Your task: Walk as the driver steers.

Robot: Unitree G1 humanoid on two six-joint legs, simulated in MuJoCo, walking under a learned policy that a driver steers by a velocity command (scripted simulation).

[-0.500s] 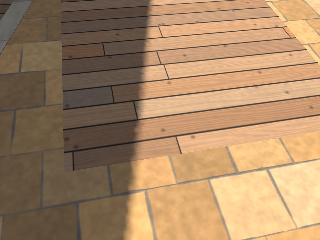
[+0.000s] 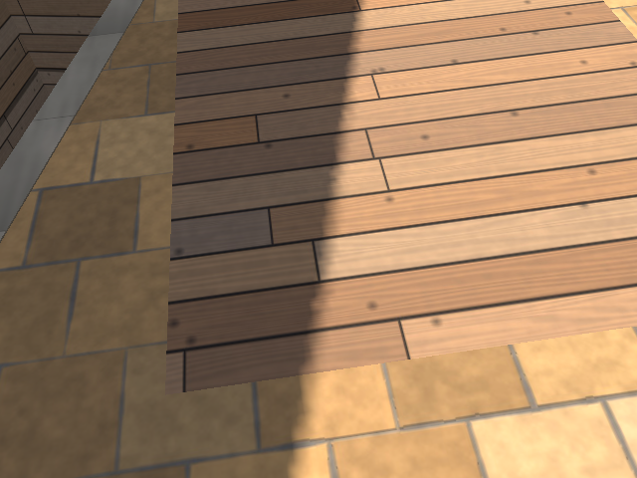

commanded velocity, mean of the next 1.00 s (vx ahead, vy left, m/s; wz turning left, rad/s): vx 0.49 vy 0.00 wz -0.28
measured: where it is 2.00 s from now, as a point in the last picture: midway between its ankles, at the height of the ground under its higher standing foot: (457, 240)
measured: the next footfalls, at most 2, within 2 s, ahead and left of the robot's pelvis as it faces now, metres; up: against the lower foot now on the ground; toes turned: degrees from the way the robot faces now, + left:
left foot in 0.20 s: +0.29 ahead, +0.15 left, +0.00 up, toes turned +1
right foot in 0.74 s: +0.59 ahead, -0.11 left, +0.00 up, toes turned -13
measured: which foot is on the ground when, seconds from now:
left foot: up 0.00-0.18, down 0.20-0.76, up 0.78-1.00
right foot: down 0.00-0.20, up 0.22-0.72, down 0.74-1.00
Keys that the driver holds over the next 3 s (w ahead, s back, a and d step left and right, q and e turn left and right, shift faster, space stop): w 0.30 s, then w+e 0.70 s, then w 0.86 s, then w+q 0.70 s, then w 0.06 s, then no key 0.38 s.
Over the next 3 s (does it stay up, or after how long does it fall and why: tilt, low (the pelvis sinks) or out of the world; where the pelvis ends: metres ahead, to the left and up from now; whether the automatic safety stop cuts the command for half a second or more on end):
stays up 1.57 -0.37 -0.01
